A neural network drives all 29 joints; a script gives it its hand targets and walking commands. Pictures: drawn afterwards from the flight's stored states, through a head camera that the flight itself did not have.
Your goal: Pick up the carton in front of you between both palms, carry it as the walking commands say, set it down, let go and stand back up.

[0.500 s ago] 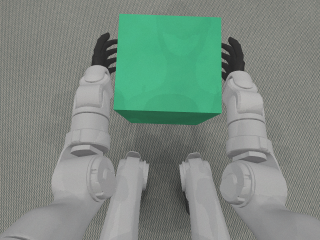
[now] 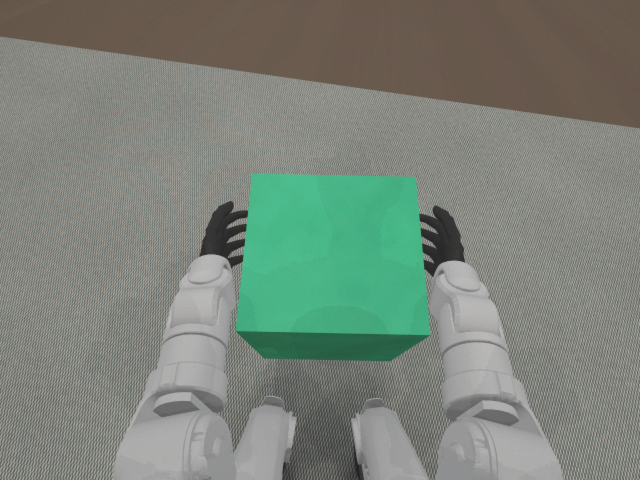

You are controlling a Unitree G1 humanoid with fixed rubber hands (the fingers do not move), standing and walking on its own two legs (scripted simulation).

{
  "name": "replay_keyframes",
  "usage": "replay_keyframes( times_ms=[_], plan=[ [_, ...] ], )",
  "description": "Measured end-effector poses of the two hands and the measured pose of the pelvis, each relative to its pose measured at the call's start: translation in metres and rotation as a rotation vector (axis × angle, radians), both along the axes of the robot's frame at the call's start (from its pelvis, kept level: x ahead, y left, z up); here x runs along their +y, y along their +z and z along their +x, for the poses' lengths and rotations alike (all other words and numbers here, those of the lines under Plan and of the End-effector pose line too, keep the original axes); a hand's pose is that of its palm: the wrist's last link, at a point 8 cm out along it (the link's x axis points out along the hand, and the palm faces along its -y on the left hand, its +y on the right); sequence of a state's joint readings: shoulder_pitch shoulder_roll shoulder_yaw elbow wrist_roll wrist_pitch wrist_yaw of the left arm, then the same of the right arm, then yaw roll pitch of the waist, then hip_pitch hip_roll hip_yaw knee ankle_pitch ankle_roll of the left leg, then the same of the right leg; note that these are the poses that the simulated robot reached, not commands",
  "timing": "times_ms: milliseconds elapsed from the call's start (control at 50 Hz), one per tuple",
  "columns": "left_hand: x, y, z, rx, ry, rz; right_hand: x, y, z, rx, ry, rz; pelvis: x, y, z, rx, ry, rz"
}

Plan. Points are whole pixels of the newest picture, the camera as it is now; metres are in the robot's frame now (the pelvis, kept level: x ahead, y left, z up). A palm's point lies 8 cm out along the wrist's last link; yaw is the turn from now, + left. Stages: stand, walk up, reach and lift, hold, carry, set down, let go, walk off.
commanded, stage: reach and lift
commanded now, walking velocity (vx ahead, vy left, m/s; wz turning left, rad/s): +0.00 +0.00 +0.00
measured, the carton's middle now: (330, 279) +0.39 +0.00 -0.10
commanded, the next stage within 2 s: hold in 1.62 s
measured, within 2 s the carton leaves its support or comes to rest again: neither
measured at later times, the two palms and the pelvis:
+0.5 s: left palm (174, 243) +0.34 +0.15 +0.11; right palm (502, 247) +0.35 -0.15 +0.12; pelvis +0.05 +0.00 +0.11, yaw +0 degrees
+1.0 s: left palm (158, 238) +0.33 +0.15 +0.15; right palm (525, 243) +0.33 -0.15 +0.15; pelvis +0.03 +0.00 +0.12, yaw +0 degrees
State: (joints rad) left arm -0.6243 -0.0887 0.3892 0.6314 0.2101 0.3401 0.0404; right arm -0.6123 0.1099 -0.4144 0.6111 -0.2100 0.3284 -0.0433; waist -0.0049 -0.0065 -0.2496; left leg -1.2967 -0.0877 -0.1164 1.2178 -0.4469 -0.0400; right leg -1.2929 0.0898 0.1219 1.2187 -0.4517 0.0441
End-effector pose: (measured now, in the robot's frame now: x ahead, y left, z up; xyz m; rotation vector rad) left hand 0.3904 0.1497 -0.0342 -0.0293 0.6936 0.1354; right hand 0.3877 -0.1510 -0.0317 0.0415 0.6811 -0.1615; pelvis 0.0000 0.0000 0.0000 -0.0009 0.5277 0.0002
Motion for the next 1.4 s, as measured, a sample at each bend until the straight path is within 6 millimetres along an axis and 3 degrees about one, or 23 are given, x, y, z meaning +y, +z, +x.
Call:
replay_keyframes(
  times_ms=[360, 620, 940, 1400],
  plan=[
    [-0.001, 0.108, -0.034, -0.007, 0.005, 0.004, -0.001, 0.108, -0.032, -0.007, 0.012, -0.005, -0.002, 0.09, 0.037, -0.279, -0.001, 0.003],
    [0.0, 0.175, -0.054, -0.033, -0.011, 0.033, -0.001, 0.175, -0.05, -0.032, 0.045, -0.035, -0.002, 0.121, 0.047, -0.514, 0.001, 0.002],
    [0.0, 0.183, -0.061, -0.012, -0.011, 0.03, 0.0, 0.182, -0.056, -0.011, 0.045, -0.032, -0.001, 0.122, 0.031, -0.586, -0.003, 0.003],
    [0.0, 0.193, -0.053, -0.01, -0.031, 0.055, 0.0, 0.192, -0.049, -0.009, 0.064, -0.058, -0.001, 0.128, 0.05, -0.599, -0.003, 0.002]
  ],
)
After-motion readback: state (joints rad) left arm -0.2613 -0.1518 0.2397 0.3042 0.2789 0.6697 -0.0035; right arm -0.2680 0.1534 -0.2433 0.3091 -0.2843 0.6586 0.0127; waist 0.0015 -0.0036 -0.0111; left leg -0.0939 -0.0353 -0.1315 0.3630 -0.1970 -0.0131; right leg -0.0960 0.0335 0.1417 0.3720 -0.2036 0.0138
